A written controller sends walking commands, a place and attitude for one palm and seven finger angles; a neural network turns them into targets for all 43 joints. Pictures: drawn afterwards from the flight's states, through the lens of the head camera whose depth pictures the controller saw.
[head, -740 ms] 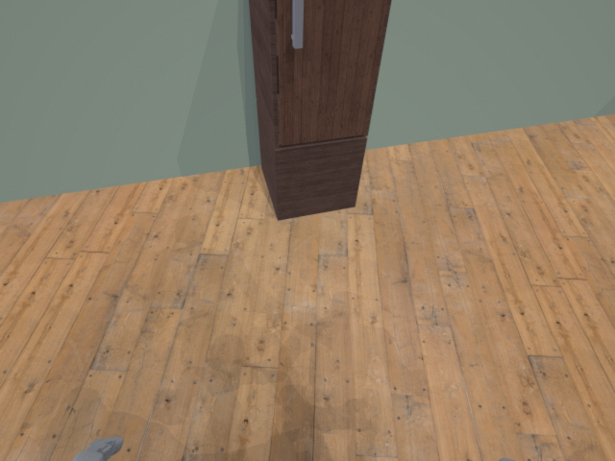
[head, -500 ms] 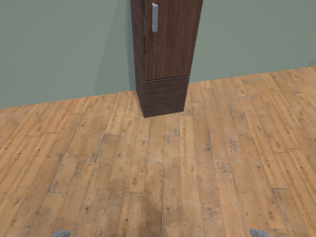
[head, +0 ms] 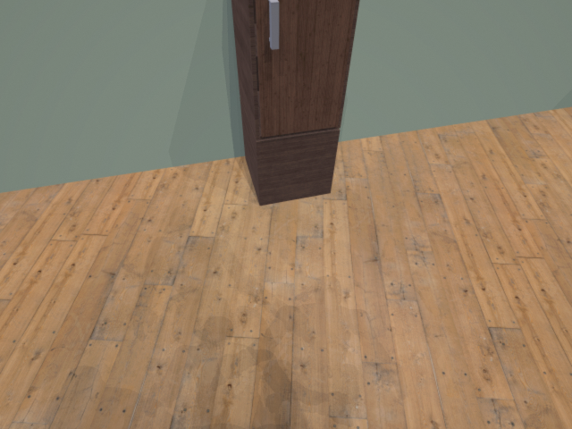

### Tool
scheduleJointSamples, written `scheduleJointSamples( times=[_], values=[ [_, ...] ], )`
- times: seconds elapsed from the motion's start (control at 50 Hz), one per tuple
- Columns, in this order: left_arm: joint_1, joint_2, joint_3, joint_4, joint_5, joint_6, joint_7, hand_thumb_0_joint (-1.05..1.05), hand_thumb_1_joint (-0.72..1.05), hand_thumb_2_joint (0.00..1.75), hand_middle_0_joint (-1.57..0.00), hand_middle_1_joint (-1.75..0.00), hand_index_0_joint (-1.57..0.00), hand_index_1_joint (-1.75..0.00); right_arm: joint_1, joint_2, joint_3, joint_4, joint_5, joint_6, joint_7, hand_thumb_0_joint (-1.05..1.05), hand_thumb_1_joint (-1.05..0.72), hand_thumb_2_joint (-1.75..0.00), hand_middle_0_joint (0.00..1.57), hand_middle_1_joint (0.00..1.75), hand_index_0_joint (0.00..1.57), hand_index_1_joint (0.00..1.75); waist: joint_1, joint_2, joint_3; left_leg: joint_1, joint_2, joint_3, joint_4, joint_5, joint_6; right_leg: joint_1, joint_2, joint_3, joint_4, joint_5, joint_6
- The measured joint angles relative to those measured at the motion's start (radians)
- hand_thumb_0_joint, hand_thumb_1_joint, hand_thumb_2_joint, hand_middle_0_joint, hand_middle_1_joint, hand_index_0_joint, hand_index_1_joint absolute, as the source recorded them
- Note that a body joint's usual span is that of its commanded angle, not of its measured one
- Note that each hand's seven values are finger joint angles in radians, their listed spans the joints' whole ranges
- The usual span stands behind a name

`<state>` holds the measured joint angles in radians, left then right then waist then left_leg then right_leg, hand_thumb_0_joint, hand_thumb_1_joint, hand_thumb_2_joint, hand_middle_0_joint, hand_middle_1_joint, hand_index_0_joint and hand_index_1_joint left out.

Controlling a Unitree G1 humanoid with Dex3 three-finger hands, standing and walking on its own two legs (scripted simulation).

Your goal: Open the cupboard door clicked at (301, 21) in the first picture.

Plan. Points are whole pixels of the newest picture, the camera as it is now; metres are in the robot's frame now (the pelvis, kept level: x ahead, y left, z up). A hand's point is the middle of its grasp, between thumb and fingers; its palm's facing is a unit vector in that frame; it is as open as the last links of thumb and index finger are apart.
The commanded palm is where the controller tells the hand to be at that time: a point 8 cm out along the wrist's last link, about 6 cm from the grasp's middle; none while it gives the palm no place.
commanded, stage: stand and wait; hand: left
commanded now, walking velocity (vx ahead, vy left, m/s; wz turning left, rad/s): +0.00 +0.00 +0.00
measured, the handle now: (272, 23) +1.23 +0.11 +0.09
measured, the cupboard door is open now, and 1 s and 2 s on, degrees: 0 0 0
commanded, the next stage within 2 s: look at it before walking up in 0.30 s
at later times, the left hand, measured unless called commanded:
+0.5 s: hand out of the picture +0.08 +0.24 -0.16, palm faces -0.04 -0.94 -0.33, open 7.4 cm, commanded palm none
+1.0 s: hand out of the picture +0.09 +0.24 -0.16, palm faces -0.04 -0.94 -0.33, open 7.4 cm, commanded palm none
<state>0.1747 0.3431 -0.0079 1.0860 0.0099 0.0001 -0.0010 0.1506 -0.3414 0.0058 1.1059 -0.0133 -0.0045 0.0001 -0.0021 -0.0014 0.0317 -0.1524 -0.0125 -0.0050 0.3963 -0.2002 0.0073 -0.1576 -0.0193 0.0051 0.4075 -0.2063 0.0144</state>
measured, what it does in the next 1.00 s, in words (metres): stands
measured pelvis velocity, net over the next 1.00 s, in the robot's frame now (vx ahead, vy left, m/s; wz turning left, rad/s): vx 0.02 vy -0.01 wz -0.01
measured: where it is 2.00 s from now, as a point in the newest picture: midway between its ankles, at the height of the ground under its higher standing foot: outside the picture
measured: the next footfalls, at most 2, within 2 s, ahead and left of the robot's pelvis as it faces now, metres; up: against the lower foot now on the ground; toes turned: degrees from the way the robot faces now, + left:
left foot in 1.90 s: +0.29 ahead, +0.06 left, +0.00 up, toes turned -20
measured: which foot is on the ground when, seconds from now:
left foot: down 0.00-1.00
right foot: down 0.00-1.00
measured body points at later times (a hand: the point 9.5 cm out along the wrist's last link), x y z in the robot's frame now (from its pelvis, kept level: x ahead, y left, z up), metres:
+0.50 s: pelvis +0.00 -0.01 +0.00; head +0.01 -0.01 +0.45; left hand +0.08 +0.29 -0.13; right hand +0.07 -0.30 -0.13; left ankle +0.01 +0.12 -0.74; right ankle +0.01 -0.13 -0.74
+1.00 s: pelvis +0.02 -0.01 +0.00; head +0.02 +0.00 +0.45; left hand +0.09 +0.29 -0.13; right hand +0.10 -0.30 -0.13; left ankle +0.01 +0.12 -0.74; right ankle +0.01 -0.13 -0.74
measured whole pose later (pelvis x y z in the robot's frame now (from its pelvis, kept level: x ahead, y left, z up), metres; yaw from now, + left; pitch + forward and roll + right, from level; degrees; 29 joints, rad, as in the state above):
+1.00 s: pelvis +0.02 -0.01 +0.00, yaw -1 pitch -2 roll +0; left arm 0.14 0.34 -0.01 1.08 0.01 -0.01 0.00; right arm 0.10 -0.34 0.01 1.11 -0.01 -0.01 0.00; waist 0.00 -0.01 0.03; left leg -0.13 0.00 0.00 0.36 -0.21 0.00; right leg -0.14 -0.01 0.01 0.37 -0.21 0.01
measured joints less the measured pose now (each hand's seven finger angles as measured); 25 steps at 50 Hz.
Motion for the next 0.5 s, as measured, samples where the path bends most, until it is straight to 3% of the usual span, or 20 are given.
scheduleJointSamples(
  times=[0.5],
  values=[
    [-0.026, -0.006, -0.001, -0.002, 0.001, -0.009, -0.001, 0.0, 0.9, 0.9, -0.21, -0.3, -0.2, -0.3, -0.02, 0.006, 0.002, 0.006, -0.001, -0.007, 0.001, 0.01, -0.91, -0.9, 0.21, 0.3, 0.2, 0.3, -0.002, -0.005, -0.002, -0.003, 0.014, 0.001, -0.016, 0.004, -0.012, -0.006, 0.014, 0.001, -0.015, 0.006, -0.012]
  ],
)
